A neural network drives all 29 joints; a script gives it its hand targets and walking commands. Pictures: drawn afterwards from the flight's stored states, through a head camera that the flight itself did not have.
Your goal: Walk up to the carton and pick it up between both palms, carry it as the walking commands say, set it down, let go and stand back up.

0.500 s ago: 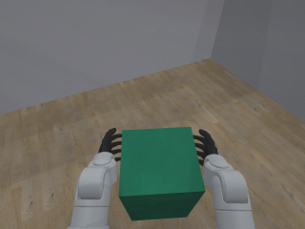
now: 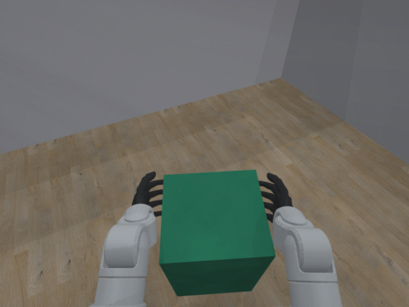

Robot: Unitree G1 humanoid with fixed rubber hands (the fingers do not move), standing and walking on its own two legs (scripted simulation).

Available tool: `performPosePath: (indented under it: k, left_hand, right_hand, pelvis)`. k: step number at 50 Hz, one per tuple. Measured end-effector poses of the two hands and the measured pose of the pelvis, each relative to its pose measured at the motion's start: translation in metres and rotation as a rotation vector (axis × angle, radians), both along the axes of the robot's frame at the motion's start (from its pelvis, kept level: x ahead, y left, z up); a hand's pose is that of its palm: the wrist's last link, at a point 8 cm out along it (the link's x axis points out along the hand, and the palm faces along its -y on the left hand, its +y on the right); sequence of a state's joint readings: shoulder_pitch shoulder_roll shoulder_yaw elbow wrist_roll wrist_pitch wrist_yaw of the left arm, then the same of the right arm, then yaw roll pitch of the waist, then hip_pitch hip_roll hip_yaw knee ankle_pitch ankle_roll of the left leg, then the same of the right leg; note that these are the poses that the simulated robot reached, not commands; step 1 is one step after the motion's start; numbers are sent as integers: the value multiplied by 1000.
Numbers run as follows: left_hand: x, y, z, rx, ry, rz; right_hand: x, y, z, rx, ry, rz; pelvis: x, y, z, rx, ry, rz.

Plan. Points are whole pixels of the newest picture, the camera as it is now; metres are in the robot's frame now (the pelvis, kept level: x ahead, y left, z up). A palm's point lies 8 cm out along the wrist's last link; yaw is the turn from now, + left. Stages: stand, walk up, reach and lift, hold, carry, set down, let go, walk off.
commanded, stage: carry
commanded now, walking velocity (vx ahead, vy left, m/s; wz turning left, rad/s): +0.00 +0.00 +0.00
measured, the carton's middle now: (212, 239) +0.26 +0.00 +0.00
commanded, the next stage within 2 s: hold in 0.02 s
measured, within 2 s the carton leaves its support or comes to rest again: neither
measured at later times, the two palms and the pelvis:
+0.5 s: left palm (152, 232) +0.25 +0.11 +0.06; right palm (292, 224) +0.26 -0.15 +0.06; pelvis -0.04 -0.03 +0.01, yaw +10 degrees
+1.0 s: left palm (140, 234) +0.25 +0.14 +0.04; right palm (274, 222) +0.27 -0.12 +0.05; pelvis -0.06 -0.03 +0.00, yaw +11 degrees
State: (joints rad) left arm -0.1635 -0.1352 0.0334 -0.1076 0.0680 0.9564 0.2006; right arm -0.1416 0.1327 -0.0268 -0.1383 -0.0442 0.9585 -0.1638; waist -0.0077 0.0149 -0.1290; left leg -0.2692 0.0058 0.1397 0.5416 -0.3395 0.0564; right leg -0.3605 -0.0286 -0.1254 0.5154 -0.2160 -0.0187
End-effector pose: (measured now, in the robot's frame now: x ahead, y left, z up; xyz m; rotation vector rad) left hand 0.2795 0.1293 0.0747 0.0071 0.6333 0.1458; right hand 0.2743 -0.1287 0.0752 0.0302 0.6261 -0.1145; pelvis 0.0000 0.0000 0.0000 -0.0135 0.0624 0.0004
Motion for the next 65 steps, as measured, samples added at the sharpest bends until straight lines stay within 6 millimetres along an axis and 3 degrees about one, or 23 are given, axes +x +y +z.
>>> performPosePath:
  k: [2,4,6,8,13,28,35,42,51,65]
  left_hand:
    - [0,1,-4,11,11,-12]
    - [-1,1,-28,39,74,-31]
    - [-9,3,-45,62,105,-33]
    - [-20,5,-49,70,92,-29]
    - [-34,8,-38,40,14,-3]
    - [-35,-23,-15,60,15,1]
    - [-38,-16,-10,71,30,33]
    - [-35,-2,-13,72,58,28]
    - [-28,6,-40,60,82,14]
    - [-14,1,-99,25,75,27]
  right_hand:
    - [1,0,-4,-12,10,11]
    - [1,1,-27,-53,69,44]
    - [-5,3,-45,-78,102,77]
    - [-11,5,-51,-69,87,94]
    - [-15,7,-35,-64,3,119]
    - [-13,-23,-11,-11,3,94]
    - [-9,-14,-3,-7,17,101]
    - [-7,0,-6,-11,43,100]
    - [-3,8,-31,-15,68,80]
    - [6,1,-92,-39,63,83]
  pelvis:
    - [-2,0,1,1,-26,-3]
    - [-6,-1,4,3,-79,7]
    - [-9,-3,7,6,-106,33]
    - [-11,-4,10,1,-113,61]
    - [-13,-10,11,6,-137,164]
    - [-44,-41,3,29,-238,185]
    - [-56,-50,0,24,-250,197]
    - [-62,-46,0,18,-247,200]
    - [-64,-29,-2,19,-203,189]
    - [-60,-13,-7,8,-3,182]
